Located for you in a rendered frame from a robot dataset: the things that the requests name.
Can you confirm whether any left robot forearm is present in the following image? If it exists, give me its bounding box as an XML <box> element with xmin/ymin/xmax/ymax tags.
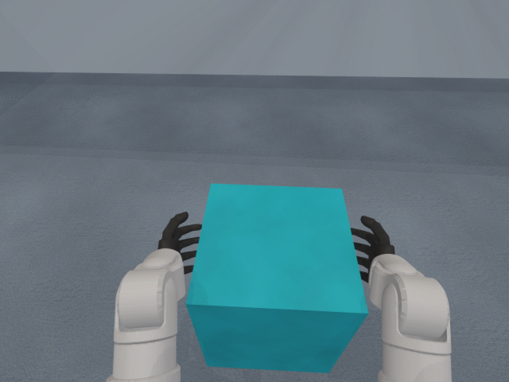
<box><xmin>107</xmin><ymin>248</ymin><xmax>185</xmax><ymax>382</ymax></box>

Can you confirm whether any robot right hand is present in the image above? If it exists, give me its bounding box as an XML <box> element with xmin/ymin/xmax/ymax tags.
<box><xmin>350</xmin><ymin>216</ymin><xmax>395</xmax><ymax>283</ymax></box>

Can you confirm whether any carton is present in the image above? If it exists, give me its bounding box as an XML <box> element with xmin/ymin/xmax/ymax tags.
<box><xmin>186</xmin><ymin>183</ymin><xmax>368</xmax><ymax>373</ymax></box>

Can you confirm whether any right robot forearm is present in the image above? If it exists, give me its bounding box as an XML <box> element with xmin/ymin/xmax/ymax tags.
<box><xmin>368</xmin><ymin>254</ymin><xmax>452</xmax><ymax>382</ymax></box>

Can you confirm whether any robot left hand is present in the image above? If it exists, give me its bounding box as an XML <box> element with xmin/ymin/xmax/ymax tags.
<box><xmin>158</xmin><ymin>212</ymin><xmax>202</xmax><ymax>275</ymax></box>

